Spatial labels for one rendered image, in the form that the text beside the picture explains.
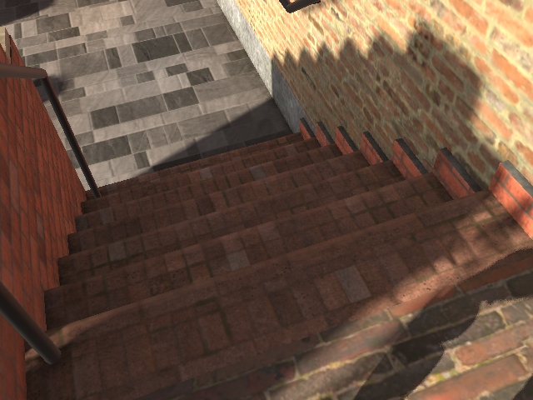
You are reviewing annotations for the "stairs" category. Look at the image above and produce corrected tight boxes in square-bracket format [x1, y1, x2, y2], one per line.
[44, 132, 454, 355]

